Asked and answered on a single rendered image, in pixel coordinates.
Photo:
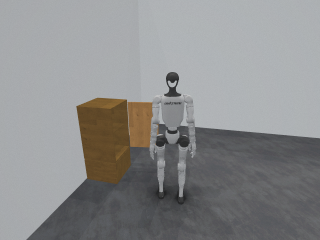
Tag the cupboard door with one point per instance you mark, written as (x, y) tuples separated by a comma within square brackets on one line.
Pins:
[(139, 117)]

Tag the right robot forearm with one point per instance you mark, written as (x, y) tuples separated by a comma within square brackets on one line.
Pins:
[(191, 131)]

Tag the robot right hand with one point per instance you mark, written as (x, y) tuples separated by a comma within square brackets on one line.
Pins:
[(192, 145)]

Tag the right robot shin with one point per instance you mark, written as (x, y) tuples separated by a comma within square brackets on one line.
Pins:
[(181, 180)]

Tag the robot left hand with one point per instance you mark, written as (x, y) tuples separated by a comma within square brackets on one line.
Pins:
[(151, 149)]

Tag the left robot upper arm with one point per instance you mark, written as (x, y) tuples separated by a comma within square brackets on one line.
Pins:
[(155, 109)]

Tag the left robot thigh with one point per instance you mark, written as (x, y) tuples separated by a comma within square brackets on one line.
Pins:
[(160, 142)]

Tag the right robot upper arm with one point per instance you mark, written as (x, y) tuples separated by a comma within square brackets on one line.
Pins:
[(189, 108)]

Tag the left robot forearm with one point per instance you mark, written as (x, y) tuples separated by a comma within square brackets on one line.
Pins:
[(153, 133)]

